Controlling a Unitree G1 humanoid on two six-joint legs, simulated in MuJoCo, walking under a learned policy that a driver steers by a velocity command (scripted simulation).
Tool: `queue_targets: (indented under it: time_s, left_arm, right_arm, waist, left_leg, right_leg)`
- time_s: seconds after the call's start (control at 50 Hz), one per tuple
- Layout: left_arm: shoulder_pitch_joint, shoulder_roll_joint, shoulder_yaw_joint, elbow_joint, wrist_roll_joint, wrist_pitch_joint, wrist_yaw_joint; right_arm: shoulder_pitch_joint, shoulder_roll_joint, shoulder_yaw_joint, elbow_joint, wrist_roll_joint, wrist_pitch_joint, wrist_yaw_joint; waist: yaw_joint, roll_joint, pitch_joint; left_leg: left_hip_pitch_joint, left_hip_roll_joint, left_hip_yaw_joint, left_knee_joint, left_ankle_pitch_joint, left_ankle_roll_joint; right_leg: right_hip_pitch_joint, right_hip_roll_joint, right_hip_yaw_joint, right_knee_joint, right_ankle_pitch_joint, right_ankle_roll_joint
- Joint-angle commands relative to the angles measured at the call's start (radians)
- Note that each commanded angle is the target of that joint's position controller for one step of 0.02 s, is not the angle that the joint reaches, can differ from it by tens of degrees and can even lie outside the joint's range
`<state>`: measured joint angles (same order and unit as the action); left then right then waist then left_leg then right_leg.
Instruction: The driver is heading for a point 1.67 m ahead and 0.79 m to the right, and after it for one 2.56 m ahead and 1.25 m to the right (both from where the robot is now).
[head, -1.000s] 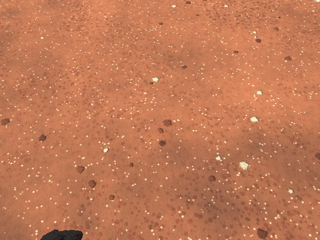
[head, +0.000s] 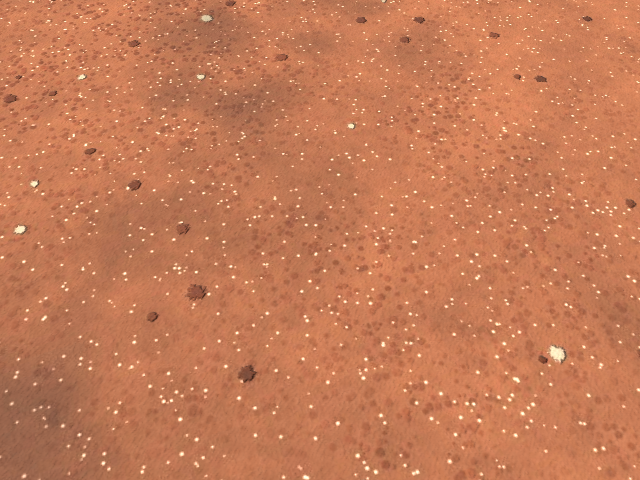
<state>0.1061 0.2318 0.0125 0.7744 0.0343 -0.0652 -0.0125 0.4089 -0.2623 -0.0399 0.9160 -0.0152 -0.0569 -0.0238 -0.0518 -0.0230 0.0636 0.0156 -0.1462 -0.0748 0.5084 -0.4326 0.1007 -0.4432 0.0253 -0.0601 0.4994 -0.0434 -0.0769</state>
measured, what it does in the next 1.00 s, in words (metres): steps on the spot, turning right: left foot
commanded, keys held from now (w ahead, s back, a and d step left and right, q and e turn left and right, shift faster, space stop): e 1.00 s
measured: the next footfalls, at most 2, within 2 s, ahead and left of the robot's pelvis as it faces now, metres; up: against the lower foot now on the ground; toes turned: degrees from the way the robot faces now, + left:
left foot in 0.54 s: +0.14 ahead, +0.11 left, +0.00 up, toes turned -24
right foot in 1.04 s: +0.01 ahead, -0.06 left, +0.00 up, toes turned -37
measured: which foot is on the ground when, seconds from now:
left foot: up 0.00-0.52, down 0.54-1.00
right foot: down 0.00-0.54, up 0.56-1.00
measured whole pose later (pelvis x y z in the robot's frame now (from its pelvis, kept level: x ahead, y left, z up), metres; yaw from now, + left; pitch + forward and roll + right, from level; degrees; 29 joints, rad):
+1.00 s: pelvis +0.05 +0.03 +0.01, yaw -34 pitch +0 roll +0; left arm 0.15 0.28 0.06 0.72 0.00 0.09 -0.05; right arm 0.24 -0.29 -0.05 0.75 -0.02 0.01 -0.02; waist -0.02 0.01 0.07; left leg -0.22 0.07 0.17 0.53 -0.29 0.01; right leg -0.27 0.02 -0.04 0.66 -0.41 0.00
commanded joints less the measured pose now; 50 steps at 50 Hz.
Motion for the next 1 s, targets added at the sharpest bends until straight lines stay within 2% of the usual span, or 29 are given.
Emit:
queue_targets:
  time_s: [0.02,0.04,0.06,0.08,0.1,0.14,0.18,0.3,0.36,0.44,0.48,0.52,0.54,0.56,0.58,0.6,0.62,0.64,0.66,0.7,0.74,0.8,0.88,0.96,1.0]
  left_arm:
    - [0.321,0.256,0.068,0.039,-0.013,-0.009,0.007]
    - [0.265,0.211,0.066,0.015,-0.053,0.004,-0.005]
    - [0.174,0.173,0.059,-0.006,-0.054,0.014,-0.006]
    - [0.128,0.136,0.05,-0.015,-0.046,0.024,-0.004]
    - [0.125,0.132,0.048,-0.012,-0.045,0.031,0.002]
    - [0.138,0.145,0.054,0.001,-0.034,0.043,0.003]
    - [0.144,0.169,0.066,-0.001,-0.026,0.049,0.003]
    - [0.168,0.193,0.088,-0.016,-0.02,0.085,0.01]
    - [0.182,0.201,0.098,-0.02,-0.015,0.096,0.012]
    - [0.169,0.203,0.105,-0.03,-0.008,0.107,0.008]
    - [0.146,0.201,0.107,-0.036,-0.009,0.114,0.003]
    - [0.108,0.193,0.106,-0.047,-0.025,0.117,0.003]
    - [0.131,0.15,0.095,-0.055,-0.035,0.113,0.006]
    - [0.15,0.103,0.087,-0.082,-0.049,0.105,0.009]
    - [0.135,0.196,0.109,-0.059,-0.006,0.1,0.016]
    - [0.154,0.21,0.117,-0.042,-0.001,0.101,0.013]
    - [0.185,0.194,0.115,-0.027,-0.001,0.109,0.007]
    - [0.204,0.186,0.113,-0.02,-0.001,0.12,0.001]
    - [0.211,0.182,0.11,-0.015,-0.003,0.129,-0.007]
    - [0.164,0.174,0.101,-0.032,-0.012,0.137,-0.017]
    - [0.11,0.162,0.092,-0.053,-0.016,0.141,-0.024]
    - [0.075,0.151,0.084,-0.072,-0.021,0.147,-0.031]
    - [0.045,0.131,0.07,-0.098,-0.029,0.15,-0.037]
    - [0.048,0.133,0.067,-0.12,-0.038,0.143,-0.035]
    - [0.094,0.125,0.065,-0.112,-0.029,0.13,-0.029]
  right_arm:
    - [0.171,-0.055,-0.013,-0.062,0.038,-0.012,-0.006]
    - [0.12,-0.121,-0.018,-0.048,-0.01,0.003,-0.006]
    - [0.025,-0.124,-0.021,-0.069,-0.022,0.011,-0.002]
    - [-0.025,-0.117,-0.019,-0.082,-0.027,0.018,0.002]
    - [-0.056,-0.111,-0.018,-0.096,-0.027,0.033,0.006]
    - [-0.04,-0.085,-0.011,-0.102,-0.023,0.062,0.008]
    - [-0.047,-0.073,-0.009,-0.11,-0.02,0.076,0.004]
    - [-0.187,-0.085,-0.013,-0.156,-0.014,0.097,-0.007]
    - [-0.224,-0.083,-0.011,-0.172,-0.005,0.091,-0.013]
    - [-0.221,-0.081,-0.004,-0.185,0.011,0.073,-0.021]
    - [-0.173,-0.083,-0.002,-0.181,0.021,0.061,-0.027]
    - [-0.083,-0.093,-0.005,-0.163,0.018,0.047,-0.038]
    - [-0.094,-0.163,-0.021,-0.17,0.006,0.042,-0.048]
    - [-0.162,-0.268,-0.043,-0.209,-0.01,0.049,-0.048]
    - [-0.227,-0.236,-0.04,-0.217,-0.024,0.055,-0.041]
    - [-0.256,-0.161,-0.019,-0.235,-0.017,0.052,-0.036]
    - [-0.288,-0.125,-0.009,-0.239,-0.011,0.051,-0.031]
    - [-0.298,-0.117,-0.005,-0.247,-0.008,0.049,-0.029]
    - [-0.29,-0.114,-0.004,-0.254,-0.008,0.049,-0.029]
    - [-0.23,-0.12,-0.008,-0.249,-0.011,0.053,-0.025]
    - [-0.158,-0.138,-0.018,-0.23,-0.009,0.054,-0.026]
    - [-0.119,-0.161,-0.032,-0.216,-0.01,0.054,-0.022]
    - [-0.145,-0.174,-0.042,-0.219,-0.015,0.052,-0.006]
    - [-0.158,-0.197,-0.054,-0.214,-0.013,0.057,0.008]
    - [-0.181,-0.202,-0.058,-0.211,0.001,0.065,0.009]
  waist:
    - [0.058,-0.222,-0.405]
    - [0.057,-0.062,-0.372]
    - [0.05,-0.025,-0.233]
    - [0.038,0.014,-0.153]
    - [0.032,0.006,-0.108]
    - [0.012,-0.028,-0.112]
    - [0.011,-0.041,-0.135]
    - [0.066,-0.098,-0.105]
    - [0.085,-0.101,-0.099]
    - [0.089,-0.116,-0.105]
    - [0.068,-0.128,-0.107]
    - [0.012,-0.111,-0.102]
    - [0.036,0.002,-0.093]
    - [0.066,0.232,-0.094]
    - [0.068,0.152,-0.047]
    - [0.098,0.082,-0.058]
    - [0.123,0.078,-0.055]
    - [0.129,0.121,-0.066]
    - [0.117,0.155,-0.066]
    - [0.078,0.157,-0.065]
    - [0.037,0.16,-0.071]
    - [0.014,0.177,-0.085]
    - [0.015,0.195,-0.091]
    - [0.022,0.218,-0.109]
    - [0.066,0.183,-0.118]
  left_leg:
    - [-0.418,-0.009,0.048,0.772,-0.177,-0.081]
    - [-0.442,0.047,-0.011,0.812,-0.099,-0.076]
    - [-0.496,0.074,-0.007,0.818,-0.05,-0.082]
    - [-0.514,0.106,-0.001,0.774,-0.016,-0.088]
    - [-0.505,0.128,0.004,0.728,0.004,-0.097]
    - [-0.436,0.128,0.022,0.658,0.03,-0.114]
    - [-0.427,0.124,0.032,0.614,0.039,-0.127]
    - [-0.509,0.134,0.017,0.444,0.077,-0.147]
    - [-0.508,0.125,0.006,0.37,0.064,-0.144]
    - [-0.424,0.088,0.003,0.238,0.022,-0.118]
    - [-0.332,0.064,0.004,0.114,0.01,-0.093]
    - [-0.16,0.068,0.006,-0.15,0.123,-0.065]
    - [-0.091,0.208,-0.131,-0.285,0.07,-0.032]
    - [-0.079,0.482,-0.436,-0.357,0.04,0.074]
    - [-0.212,0.53,-0.407,-0.32,0.245,0.136]
    - [-0.252,0.473,-0.306,-0.281,0.388,0.126]
    - [-0.265,0.409,-0.198,-0.254,0.476,0.096]
    - [-0.234,0.367,-0.129,-0.235,0.528,0.077]
    - [-0.208,0.348,-0.083,-0.219,0.593,0.077]
    - [-0.129,0.345,-0.048,-0.194,0.664,0.087]
    - [-0.028,0.37,-0.048,-0.172,0.728,0.102]
    - [0.028,0.403,-0.036,-0.153,0.758,0.113]
    - [-0.045,0.42,0.022,-0.138,0.731,0.107]
    - [-0.089,0.439,0.055,-0.087,0.72,0.088]
    - [-0.149,0.424,0.104,0.003,0.623,0.034]
  right_leg:
    - [0.722,-0.459,0.562,0.023,1.119,-0.306]
    - [0.614,-0.403,0.569,-0.055,0.945,-0.295]
    - [0.488,-0.351,0.482,-0.098,0.734,-0.274]
    - [0.384,-0.299,0.423,-0.148,0.593,-0.241]
    - [0.305,-0.258,0.38,-0.185,0.507,-0.215]
    - [0.207,-0.203,0.339,-0.217,0.384,-0.182]
    - [0.173,-0.18,0.334,-0.226,0.279,-0.174]
    - [0.165,-0.146,0.456,-0.289,-0.283,-0.133]
    - [0.191,-0.148,0.513,-0.282,-0.326,-0.124]
    - [0.199,-0.14,0.57,-0.254,-0.259,-0.116]
    - [0.183,-0.13,0.601,-0.24,-0.2,-0.098]
    - [0.103,-0.078,0.585,-0.205,-0.261,-0.031]
    - [0.018,0.004,0.506,-0.102,-0.415,0.031]
    - [-0.119,0.172,0.257,0.166,-0.486,0.082]
    - [-0.132,0.117,0.184,0.393,-0.492,0.094]
    - [-0.07,0.093,0.189,0.506,-0.449,0.092]
    - [-0.055,0.088,0.176,0.585,-0.402,0.094]
    - [-0.068,0.082,0.161,0.653,-0.371,0.099]
    - [-0.091,0.076,0.14,0.701,-0.365,0.11]
    - [-0.138,0.056,0.116,0.682,-0.359,0.132]
    - [-0.174,0.041,0.11,0.611,-0.369,0.149]
    - [-0.149,0.023,0.091,0.51,-0.4,0.151]
    - [-0.009,0.0,0.036,0.353,-0.419,0.123]
    - [0.114,0.007,-0.012,0.192,-0.414,0.08]
    - [0.237,0.022,-0.027,-0.024,-0.265,0.052]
